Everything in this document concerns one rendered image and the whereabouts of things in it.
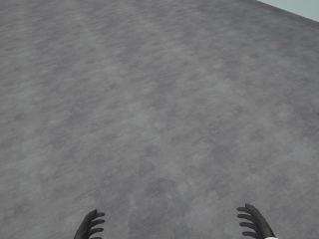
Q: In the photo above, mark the left robot hand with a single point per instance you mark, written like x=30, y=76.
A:
x=85, y=231

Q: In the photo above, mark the right robot hand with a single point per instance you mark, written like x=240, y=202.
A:
x=259, y=225

